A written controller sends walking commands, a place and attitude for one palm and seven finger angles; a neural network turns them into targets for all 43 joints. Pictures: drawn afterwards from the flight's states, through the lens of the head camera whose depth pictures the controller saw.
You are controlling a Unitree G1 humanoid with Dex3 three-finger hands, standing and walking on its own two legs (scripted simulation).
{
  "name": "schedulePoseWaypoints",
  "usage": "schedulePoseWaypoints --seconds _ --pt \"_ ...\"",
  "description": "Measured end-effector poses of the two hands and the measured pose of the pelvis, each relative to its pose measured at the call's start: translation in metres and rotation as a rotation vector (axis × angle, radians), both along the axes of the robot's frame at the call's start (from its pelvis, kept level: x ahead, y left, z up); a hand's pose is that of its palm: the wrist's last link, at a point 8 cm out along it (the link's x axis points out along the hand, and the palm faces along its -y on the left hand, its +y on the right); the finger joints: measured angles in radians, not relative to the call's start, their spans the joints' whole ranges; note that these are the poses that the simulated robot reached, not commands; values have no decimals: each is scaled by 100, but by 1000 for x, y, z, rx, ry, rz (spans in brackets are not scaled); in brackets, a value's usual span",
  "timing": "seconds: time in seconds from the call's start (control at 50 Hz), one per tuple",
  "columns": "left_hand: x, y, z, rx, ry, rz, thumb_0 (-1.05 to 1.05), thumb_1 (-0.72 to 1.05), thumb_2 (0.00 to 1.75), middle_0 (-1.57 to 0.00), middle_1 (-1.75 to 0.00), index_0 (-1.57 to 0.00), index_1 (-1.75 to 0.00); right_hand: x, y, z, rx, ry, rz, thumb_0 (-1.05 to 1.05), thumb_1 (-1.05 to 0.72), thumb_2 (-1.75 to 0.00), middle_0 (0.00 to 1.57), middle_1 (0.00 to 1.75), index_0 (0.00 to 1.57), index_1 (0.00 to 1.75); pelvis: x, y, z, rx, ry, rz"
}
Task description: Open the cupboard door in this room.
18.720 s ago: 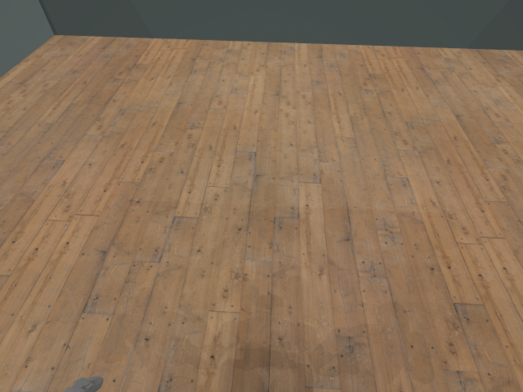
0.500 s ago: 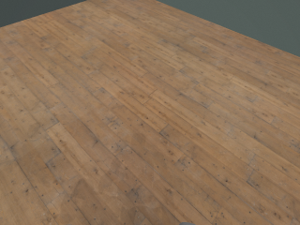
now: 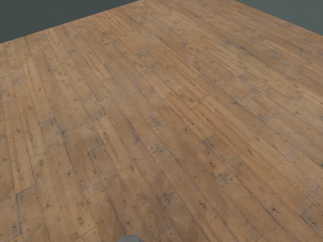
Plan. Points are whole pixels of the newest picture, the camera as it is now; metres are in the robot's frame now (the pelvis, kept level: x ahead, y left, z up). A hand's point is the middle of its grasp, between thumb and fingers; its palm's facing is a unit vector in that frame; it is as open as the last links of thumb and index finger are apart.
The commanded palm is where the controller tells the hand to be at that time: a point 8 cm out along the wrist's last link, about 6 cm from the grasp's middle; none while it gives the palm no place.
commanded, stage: turn or walk to find it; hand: left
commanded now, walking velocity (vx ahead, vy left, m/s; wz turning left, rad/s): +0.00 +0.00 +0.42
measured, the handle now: out of the picture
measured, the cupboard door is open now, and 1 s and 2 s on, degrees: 0 0 0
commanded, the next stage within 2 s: stand and wait in 1.72 s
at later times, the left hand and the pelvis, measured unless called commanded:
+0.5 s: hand out of the picture +0.02 +0.25 -0.16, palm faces +0.23 -0.94 -0.26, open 7.4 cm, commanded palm none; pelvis -0.02 +0.03 +0.00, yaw +11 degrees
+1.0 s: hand out of the picture -0.07 +0.18 -0.16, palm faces +0.44 -0.86 -0.27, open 7.4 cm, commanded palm none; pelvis -0.03 -0.02 +0.00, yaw +25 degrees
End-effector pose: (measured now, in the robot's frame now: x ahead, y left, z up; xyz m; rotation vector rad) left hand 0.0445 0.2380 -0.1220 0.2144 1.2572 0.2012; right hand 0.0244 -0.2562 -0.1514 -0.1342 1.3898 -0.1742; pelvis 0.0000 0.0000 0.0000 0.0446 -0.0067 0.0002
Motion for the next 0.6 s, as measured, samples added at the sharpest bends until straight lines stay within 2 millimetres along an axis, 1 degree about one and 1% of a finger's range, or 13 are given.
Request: schedulePoseWaypoints --seconds 0.04,0.1,0.16,0.2,0.24,0.28,0.34,0.42,0.5,0.56,0.6 --pt "-18 9 -5 -4 28 36 1 91 90 -21 -30 -20 -30 16 6 2 -10 -22 40 0 -91 -90 20 30 19 30 -2 5 -1 -5 3 19" --pt "-45 26 -15 -12 69 90 1 91 90 -21 -30 -20 -30 46 20 7 -30 -80 104 0 -91 -90 20 30 19 30 -6 16 -5 -19 6 47" --pt "-70 47 -31 -24 104 145 1 91 90 -21 -30 -20 -30 74 38 10 -54 -164 164 0 -91 -90 20 30 19 30 -9 30 -15 -40 6 77" --pt "-81 57 -35 -23 134 168 1 91 90 -21 -30 -20 -30 87 51 16 -58 -206 194 0 -91 -90 20 30 19 30 -11 36 -15 -34 -3 79" --pt "-86 64 -33 -25 149 186 1 91 90 -21 -30 -20 -30 95 60 23 -62 -231 216 0 -91 -90 20 30 19 30 -11 40 -11 -43 -5 93" --pt "-84 68 -29 -29 133 199 1 91 90 -20 -30 -20 -30 99 68 28 -60 -239 236 0 -91 -90 20 30 20 30 -12 42 -7 -51 -6 111" --pt "-76 71 -23 -29 84 207 1 91 90 -20 -30 -20 -30 101 76 31 -48 -239 256 0 -91 -90 20 30 20 30 -13 43 -2 -54 -6 132" --pt "-59 68 -16 -20 22 207 1 91 90 -20 -30 -20 -30 96 77 28 -26 -226 264 0 -91 -90 21 30 20 30 -15 40 0 -49 -6 161" --pt "-38 58 -9 -5 -38 200 1 91 90 -20 -30 -20 -30 84 66 17 -4 -186 261 0 -91 -90 21 30 20 30 -16 29 -2 -40 -2 194" --pt "-25 45 -5 12 -84 193 1 91 90 -20 -30 -20 -30 74 52 5 13 -146 255 0 -91 -90 21 30 20 30 -16 16 -6 -29 4 220" --pt "-20 34 -3 31 -117 191 1 91 90 -20 -30 -20 -30 69 40 -7 26 -123 250 0 -91 -90 21 30 20 30 -14 6 -12 -18 6 235"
